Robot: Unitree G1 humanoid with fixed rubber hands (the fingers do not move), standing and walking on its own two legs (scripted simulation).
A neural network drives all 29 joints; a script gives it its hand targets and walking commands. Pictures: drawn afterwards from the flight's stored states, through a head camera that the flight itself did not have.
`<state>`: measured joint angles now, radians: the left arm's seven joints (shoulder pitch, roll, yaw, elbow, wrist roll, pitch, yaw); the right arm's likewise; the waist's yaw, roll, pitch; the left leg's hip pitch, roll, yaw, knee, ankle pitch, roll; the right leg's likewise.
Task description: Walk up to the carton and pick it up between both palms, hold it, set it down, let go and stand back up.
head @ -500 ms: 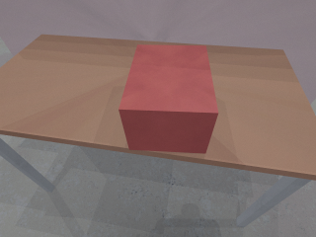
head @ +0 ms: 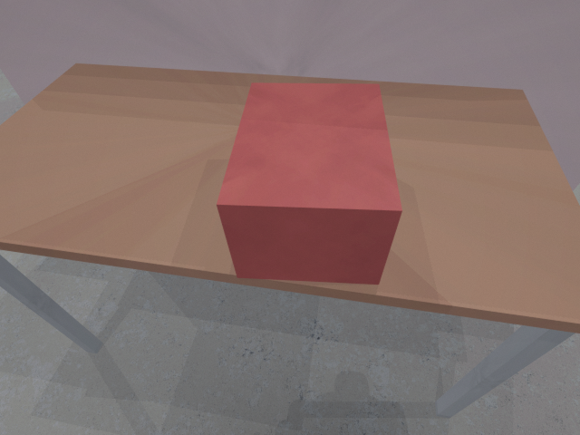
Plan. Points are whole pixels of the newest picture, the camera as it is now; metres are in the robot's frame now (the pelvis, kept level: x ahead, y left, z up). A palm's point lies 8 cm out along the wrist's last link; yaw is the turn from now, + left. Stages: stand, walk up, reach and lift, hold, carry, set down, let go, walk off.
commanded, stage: stand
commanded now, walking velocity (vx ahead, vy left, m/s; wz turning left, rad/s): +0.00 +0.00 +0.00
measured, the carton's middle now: (310, 177) +0.49 +0.00 +0.07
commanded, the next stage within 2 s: none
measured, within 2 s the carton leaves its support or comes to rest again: neither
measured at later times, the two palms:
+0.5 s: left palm out of the picture +0.01 +0.23 -0.14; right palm out of the picture +0.01 -0.24 -0.14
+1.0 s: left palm out of the picture +0.00 +0.22 -0.14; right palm out of the picture +0.00 -0.24 -0.14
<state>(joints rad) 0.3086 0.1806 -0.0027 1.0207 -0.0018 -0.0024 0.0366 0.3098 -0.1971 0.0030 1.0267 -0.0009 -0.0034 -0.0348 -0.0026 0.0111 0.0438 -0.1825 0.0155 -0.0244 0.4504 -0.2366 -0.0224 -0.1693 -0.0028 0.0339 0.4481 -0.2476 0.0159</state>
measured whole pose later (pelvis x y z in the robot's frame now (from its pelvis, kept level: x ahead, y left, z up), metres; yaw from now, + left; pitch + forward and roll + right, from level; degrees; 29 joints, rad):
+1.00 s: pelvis +0.01 +0.00 +0.00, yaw +0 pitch -2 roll +0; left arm 0.31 0.17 0.00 1.06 0.00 -0.01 0.04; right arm 0.30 -0.18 0.00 1.08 0.00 0.00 -0.04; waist 0.00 0.01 0.05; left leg -0.16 0.03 -0.02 0.43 -0.24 -0.03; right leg -0.15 0.00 0.04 0.43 -0.25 0.01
